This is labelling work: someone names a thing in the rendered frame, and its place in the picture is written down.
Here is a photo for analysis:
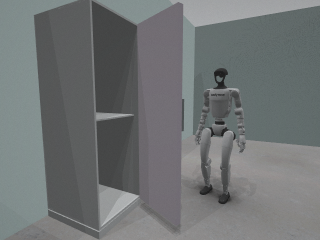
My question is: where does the fridge door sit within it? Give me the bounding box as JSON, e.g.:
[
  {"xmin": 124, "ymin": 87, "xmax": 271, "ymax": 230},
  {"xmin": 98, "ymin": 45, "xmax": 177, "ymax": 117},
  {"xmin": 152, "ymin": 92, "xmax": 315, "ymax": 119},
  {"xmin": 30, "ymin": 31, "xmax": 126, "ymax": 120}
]
[{"xmin": 137, "ymin": 2, "xmax": 184, "ymax": 226}]

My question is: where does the right robot forearm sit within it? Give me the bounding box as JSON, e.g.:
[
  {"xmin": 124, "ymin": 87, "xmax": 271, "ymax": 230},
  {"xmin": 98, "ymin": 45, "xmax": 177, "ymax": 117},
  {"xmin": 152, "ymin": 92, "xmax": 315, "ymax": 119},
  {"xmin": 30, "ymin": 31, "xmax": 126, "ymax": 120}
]
[{"xmin": 198, "ymin": 109, "xmax": 208, "ymax": 130}]

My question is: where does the handle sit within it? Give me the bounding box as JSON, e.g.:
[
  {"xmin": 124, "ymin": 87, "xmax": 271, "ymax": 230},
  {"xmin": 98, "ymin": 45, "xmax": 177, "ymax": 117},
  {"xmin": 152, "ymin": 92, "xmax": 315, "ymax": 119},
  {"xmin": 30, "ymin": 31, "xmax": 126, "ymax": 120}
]
[{"xmin": 181, "ymin": 99, "xmax": 184, "ymax": 131}]

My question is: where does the left robot foot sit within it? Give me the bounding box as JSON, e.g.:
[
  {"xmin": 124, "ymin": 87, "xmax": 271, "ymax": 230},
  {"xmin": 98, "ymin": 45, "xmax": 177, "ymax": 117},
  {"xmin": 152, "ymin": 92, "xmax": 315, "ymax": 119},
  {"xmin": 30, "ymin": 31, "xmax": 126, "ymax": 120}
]
[{"xmin": 218, "ymin": 192, "xmax": 230, "ymax": 204}]

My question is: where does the left robot shin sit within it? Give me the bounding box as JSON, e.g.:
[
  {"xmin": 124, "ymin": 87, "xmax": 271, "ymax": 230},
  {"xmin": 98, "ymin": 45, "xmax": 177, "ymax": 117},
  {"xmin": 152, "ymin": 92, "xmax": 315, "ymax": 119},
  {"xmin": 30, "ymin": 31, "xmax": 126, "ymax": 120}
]
[{"xmin": 221, "ymin": 163, "xmax": 231, "ymax": 195}]

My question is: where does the robot right upper arm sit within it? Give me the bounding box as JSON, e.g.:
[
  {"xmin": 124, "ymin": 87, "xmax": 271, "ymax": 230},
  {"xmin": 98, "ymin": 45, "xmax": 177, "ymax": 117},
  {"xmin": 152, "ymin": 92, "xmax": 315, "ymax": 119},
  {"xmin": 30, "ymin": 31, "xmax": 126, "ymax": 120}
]
[{"xmin": 202, "ymin": 88, "xmax": 212, "ymax": 113}]

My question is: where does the left robot hand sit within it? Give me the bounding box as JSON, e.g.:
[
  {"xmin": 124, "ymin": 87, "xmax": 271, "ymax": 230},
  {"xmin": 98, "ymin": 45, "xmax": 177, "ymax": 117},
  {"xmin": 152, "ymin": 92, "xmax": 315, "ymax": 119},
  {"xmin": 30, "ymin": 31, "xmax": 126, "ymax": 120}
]
[{"xmin": 236, "ymin": 135, "xmax": 246, "ymax": 153}]

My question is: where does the right robot hand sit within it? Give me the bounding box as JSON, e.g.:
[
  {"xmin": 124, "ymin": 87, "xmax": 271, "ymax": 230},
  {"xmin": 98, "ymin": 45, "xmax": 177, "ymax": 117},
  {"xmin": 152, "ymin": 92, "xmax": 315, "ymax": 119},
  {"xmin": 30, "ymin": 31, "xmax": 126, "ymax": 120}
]
[{"xmin": 194, "ymin": 129, "xmax": 202, "ymax": 145}]

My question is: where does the robot left upper arm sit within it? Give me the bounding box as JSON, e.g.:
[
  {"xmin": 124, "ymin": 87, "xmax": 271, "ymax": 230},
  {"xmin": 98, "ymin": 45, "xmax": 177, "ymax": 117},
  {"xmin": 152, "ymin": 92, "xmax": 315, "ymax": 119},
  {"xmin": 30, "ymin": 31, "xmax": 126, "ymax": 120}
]
[{"xmin": 229, "ymin": 88, "xmax": 242, "ymax": 115}]

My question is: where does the left robot forearm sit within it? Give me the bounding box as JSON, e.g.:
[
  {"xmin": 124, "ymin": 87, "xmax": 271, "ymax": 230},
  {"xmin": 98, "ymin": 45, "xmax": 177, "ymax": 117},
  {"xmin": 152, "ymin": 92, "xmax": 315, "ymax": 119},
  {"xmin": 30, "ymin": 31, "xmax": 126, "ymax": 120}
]
[{"xmin": 236, "ymin": 108, "xmax": 245, "ymax": 135}]

